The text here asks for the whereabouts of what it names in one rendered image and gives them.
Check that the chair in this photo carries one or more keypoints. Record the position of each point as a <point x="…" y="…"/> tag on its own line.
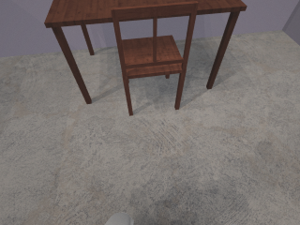
<point x="153" y="56"/>

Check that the table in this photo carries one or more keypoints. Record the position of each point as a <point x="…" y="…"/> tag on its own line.
<point x="82" y="12"/>

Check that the robot left thigh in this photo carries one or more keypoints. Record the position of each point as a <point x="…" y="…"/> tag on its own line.
<point x="120" y="219"/>

